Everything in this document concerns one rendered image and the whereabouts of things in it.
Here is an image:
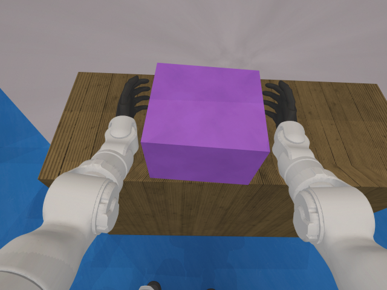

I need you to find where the robot left upper arm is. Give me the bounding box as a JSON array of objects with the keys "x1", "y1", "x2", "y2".
[{"x1": 0, "y1": 172, "x2": 119, "y2": 290}]

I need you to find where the carton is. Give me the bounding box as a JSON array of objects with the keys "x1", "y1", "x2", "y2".
[{"x1": 141, "y1": 63, "x2": 270, "y2": 185}]

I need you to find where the robot left hand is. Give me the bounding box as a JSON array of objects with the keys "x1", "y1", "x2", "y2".
[{"x1": 115, "y1": 76, "x2": 150, "y2": 118}]

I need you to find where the pedestal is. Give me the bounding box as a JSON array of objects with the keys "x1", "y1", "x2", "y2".
[{"x1": 38, "y1": 72, "x2": 387, "y2": 237}]

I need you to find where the robot right upper arm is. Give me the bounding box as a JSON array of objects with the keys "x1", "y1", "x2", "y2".
[{"x1": 293, "y1": 186, "x2": 387, "y2": 290}]

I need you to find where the robot right forearm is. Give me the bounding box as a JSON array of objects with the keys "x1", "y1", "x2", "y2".
[{"x1": 272, "y1": 121, "x2": 375, "y2": 235}]

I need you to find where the robot right hand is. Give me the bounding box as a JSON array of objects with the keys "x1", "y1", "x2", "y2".
[{"x1": 262, "y1": 80, "x2": 298, "y2": 128}]

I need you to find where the robot left forearm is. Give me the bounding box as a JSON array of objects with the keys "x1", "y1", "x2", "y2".
[{"x1": 42, "y1": 115, "x2": 138, "y2": 220}]

